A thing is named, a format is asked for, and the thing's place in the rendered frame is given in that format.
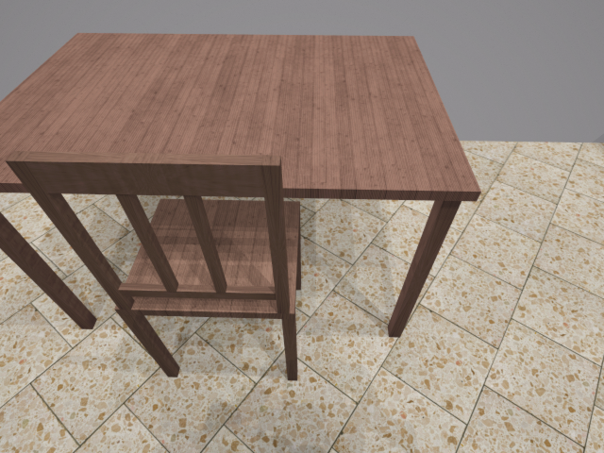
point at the table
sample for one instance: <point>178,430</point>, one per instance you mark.
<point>352,117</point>

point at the chair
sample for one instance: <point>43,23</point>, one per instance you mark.
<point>198,258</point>

